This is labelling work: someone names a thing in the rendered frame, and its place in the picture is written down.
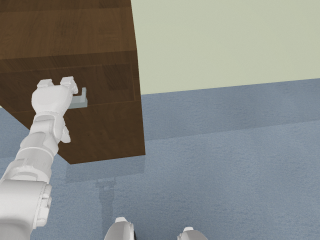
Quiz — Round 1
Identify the robot left thigh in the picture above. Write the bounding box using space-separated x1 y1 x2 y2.
104 221 134 240

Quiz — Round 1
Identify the drawer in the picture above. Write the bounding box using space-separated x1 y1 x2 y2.
0 62 134 112

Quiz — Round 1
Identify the robot left upper arm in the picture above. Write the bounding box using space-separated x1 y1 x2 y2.
0 179 52 240

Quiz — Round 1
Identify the cabinet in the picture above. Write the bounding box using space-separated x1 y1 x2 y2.
0 0 146 165

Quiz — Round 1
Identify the left robot forearm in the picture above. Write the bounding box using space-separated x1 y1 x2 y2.
0 111 64 185

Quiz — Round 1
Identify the right robot shin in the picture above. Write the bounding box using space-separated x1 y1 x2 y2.
183 226 194 232

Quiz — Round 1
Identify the handle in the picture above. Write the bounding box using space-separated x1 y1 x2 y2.
68 87 88 109

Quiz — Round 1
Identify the robot left hand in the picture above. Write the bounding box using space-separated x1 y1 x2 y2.
31 76 79 143

